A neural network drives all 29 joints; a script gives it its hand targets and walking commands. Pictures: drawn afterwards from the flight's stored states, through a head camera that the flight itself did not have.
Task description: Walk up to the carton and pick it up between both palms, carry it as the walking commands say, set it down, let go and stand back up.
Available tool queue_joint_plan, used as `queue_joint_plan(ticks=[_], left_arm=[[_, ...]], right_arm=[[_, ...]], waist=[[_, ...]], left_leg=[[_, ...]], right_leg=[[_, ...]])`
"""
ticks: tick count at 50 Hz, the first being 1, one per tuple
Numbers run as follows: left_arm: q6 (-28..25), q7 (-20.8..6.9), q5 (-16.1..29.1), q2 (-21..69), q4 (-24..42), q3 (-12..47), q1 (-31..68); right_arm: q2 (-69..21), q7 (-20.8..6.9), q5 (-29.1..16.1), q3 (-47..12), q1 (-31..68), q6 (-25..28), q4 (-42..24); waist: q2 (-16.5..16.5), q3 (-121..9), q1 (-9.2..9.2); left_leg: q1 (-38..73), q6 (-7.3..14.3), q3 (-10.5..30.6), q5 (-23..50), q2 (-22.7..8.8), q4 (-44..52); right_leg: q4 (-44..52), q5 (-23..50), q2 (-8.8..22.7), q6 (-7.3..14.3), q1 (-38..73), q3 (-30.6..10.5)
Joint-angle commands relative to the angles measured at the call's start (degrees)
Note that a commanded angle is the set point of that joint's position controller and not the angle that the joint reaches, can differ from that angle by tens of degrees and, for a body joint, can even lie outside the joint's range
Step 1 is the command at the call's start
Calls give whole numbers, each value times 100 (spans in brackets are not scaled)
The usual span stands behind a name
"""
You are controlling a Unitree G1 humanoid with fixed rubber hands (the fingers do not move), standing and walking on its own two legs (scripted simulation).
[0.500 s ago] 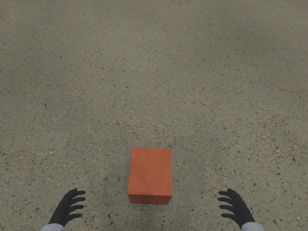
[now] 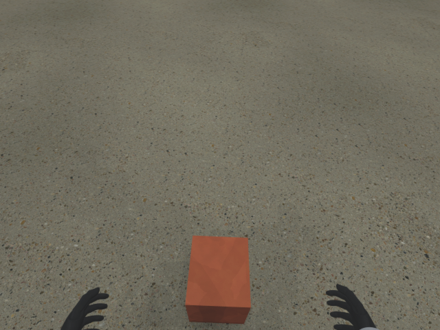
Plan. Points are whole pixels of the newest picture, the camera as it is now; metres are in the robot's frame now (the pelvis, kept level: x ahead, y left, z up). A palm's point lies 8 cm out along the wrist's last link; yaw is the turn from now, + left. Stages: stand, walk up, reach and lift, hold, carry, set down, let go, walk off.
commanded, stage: stand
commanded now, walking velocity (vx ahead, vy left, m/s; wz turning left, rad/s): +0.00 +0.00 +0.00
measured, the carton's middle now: (218, 280) +0.42 -0.02 -0.65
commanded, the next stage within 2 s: none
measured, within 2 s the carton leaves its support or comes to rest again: neither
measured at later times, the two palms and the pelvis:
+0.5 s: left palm out of the picture +0.08 +0.29 -0.09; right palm out of the picture +0.12 -0.28 -0.08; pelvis +0.00 +0.00 +0.00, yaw +0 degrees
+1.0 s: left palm out of the picture +0.04 +0.30 -0.10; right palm out of the picture +0.05 -0.29 -0.10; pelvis -0.03 +0.00 +0.01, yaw +0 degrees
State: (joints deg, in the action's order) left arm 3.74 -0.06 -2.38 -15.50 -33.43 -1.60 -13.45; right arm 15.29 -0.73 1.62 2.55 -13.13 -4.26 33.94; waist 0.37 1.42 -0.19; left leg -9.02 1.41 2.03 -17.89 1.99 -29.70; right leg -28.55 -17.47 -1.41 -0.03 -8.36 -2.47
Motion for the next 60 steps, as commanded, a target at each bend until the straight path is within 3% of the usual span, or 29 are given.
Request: queue_joint_plan(ticks=[1, 4, 7, 8, 10, 11, 12, 13, 14, 16, 18, 19, 20, 23, 25, 27, 28, 29, 33, 35, 38, 39, 43, 44, 49, 50, 52, 57, 60], left_arm=[[-343, 89, -63, -960, 119, -322, 447], [-457, 51, 41, -990, -140, -311, 41], [-488, 59, -13, -1158, -296, -388, 227], [-469, 74, 33, -1057, -337, -326, 169], [-468, 103, 18, -1238, -435, -369, 22], [-488, 91, -31, -1199, -553, -330, 118], [-475, 80, -34, -1290, -572, -326, 118], [-492, 69, -38, -1274, -589, -339, 68], [-481, 68, 24, -1356, -672, -341, -24], [-472, 7, 24, -1395, -606, -323, 109], [-513, 30, 64, -1344, -739, -304, 191], [-552, -1, 55, -1327, -749, -281, 83], [-554, 72, -6, -1452, -918, -299, 251], [-575, 57, 6, -1507, -952, -266, 199], [-540, 85, 60, -1431, -1146, -259, 22], [-607, 69, 46, -1438, -1179, -241, 215], [-573, 66, 81, -1323, -1276, -223, 183], [-551, 78, 37, -1405, -1302, -148, 214], [-510, 95, 47, -1559, -1486, -179, 171], [-503, 66, 133, -1320, -1502, -160, 271], [-520, 81, 23, -1399, -1626, -176, 430], [-566, 64, 117, -1382, -1672, -170, 303], [-592, 36, 45, -1569, -1827, -228, 344], [-549, 82, 93, -1650, -2021, -219, 127], [-530, 47, 126, -1405, -2166, -162, 360], [-533, 65, 121, -1403, -2092, -117, 400], [-468, 52, 124, -1606, -2260, -171, 162], [-519, 39, 92, -1788, -2338, -199, 115], [-551, 74, 64, -1843, -2343, -179, 341]], right_arm=[[984, 53, -15, 268, 475, 484, -129], [1080, 100, 69, 304, 449, 477, 68], [1083, 157, 17, 257, 481, 527, 201], [1256, 184, 39, 251, 434, 517, 283], [1385, 189, 77, 308, 395, 565, 286], [1248, 208, 76, 256, 546, 554, 334], [1273, 198, 22, 205, 449, 564, 369], [1440, 187, 42, 195, 250, 532, 537], [1525, 194, 43, 269, 444, 592, 487], [1522, 174, 29, 269, 658, 642, 458], [1542, 234, 52, 196, 371, 673, 643], [1595, 208, 42, 185, 543, 675, 700], [1503, 180, 49, 175, 634, 661, 685], [1454, 140, -54, 160, 555, 659, 801], [1405, 175, 5, 146, 400, 665, 922], [1374, 118, -33, 66, 611, 711, 967], [1607, 165, 51, 88, 641, 684, 1017], [1545, 139, -59, 78, 273, 668, 1140], [1479, 204, -28, -9, 411, 707, 1290], [1606, 178, -8, -6, 664, 672, 1396], [1474, 171, -41, -14, 609, 677, 1459], [1660, 150, -23, 11, 430, 690, 1477], [1570, 147, -53, 24, 565, 683, 1637], [1588, 109, -96, -8, 315, 666, 1736], [1755, 174, 21, 69, 501, 666, 1843], [1866, 155, -3, 51, 482, 636, 1880], [1583, 125, 6, -60, 352, 641, 1951], [1568, 89, -86, -54, 395, 622, 2029], [1607, 122, -117, -77, 358, 684, 2080]], waist=[[-469, -572, -64], [163, -411, 18], [-243, -695, 14], [183, -697, 75], [75, -374, -16], [-390, -119, 42], [58, -360, 58], [-163, -358, 93], [357, -521, 43], [-93, -425, 94], [233, -215, -22], [89, -383, 177], [-215, -300, 9], [159, -389, 19], [-121, -579, -2], [256, -701, 31], [15, -395, 140], [307, -392, 27], [-219, -193, 34], [-28, 6, 178], [-347, -9, 26], [131, -98, 14], [-94, -274, 108], [218, -6, 22], [-258, 38, 167], [174, 407, 150], [-167, 496, 185], [195, 13, 180], [-324, 91, 22]], left_leg=[[-76, -119, 535, 1163, -536, 462], [-66, -47, 497, 1934, -575, 333], [192, -44, 426, 2364, -603, 379], [76, -24, 458, 2208, -664, 454], [-60, -33, 461, 2022, -580, 522], [-183, -6, 617, 1850, -672, 631], [-221, -2, 569, 1661, -646, 663], [-114, -14, 592, 1550, -625, 732], [16, 2, 592, 1631, -639, 689], [-131, -51, 683, 1169, -702, 821], [-343, -147, 798, 1060, -661, 962], [-297, -33, 684, 1087, -677, 793], [-59, 28, 672, 1141, -678, 777], [-92, 13, 614, 1420, -620, 800], [187, 41, 663, 1879, -686, 660], [144, -5, 528, 1927, -578, 720], [98, -2, 576, 1977, -652, 782], [28, -38, 624, 2216, -635, 806], [69, -15, 702, 1585, -699, 897], [-135, 36, 696, 1256, -741, 963], [-58, 30, 664, 1227, -689, 1075], [-30, 41, 663, 959, -647, 1132], [117, 49, 680, 950, -658, 1115], [9, 74, 679, 859, -658, 1187], [-54, 149, 890, 492, -722, 1379], [-226, 128, 876, 307, -708, 1379], [-246, 136, 791, 146, -691, 1294], [-81, 66, 784, 182, -668, 1333], [-15, 70, 824, 512, -691, 1212]], right_leg=[[512, 1198, 373, -74, -225, -228], [448, 1751, 456, 39, -330, -327], [356, 2102, 510, 22, -136, -393], [380, 1877, 545, 50, 18, -493], [512, 1790, 488, 40, -134, -382], [415, 1597, 458, 55, -286, -245], [455, 1450, 489, 88, -88, -354], [472, 1253, 490, 43, -144, -375], [454, 1324, 535, 107, -168, -413], [482, 1200, 459, 75, -230, -280], [471, 1155, 491, 31, -145, -415], [515, 1196, 545, 60, -99, -428], [609, 1121, 569, 81, -313, -410], [593, 1442, 638, 154, -179, -558], [668, 1757, 680, 175, -27, -493], [584, 1744, 629, 90, 42, -555], [713, 1821, 640, 127, -39, -542], [638, 1831, 597, 146, -34, -488], [775, 1285, 641, 92, -131, -451], [861, 931, 669, 106, -264, -544], [946, 1185, 621, 130, -145, -506], [951, 1100, 644, 73, -39, -535], [1040, 1095, 657, 151, 95, -520], [997, 1256, 686, 190, -14, -678], [997, 730, 643, 195, -20, -584], [1100, 560, 673, 231, -304, -680], [1138, 236, 659, 227, -418, -712], [1080, 435, 706, 174, 5, -628], [1046, 371, 711, 209, -316, -673]])
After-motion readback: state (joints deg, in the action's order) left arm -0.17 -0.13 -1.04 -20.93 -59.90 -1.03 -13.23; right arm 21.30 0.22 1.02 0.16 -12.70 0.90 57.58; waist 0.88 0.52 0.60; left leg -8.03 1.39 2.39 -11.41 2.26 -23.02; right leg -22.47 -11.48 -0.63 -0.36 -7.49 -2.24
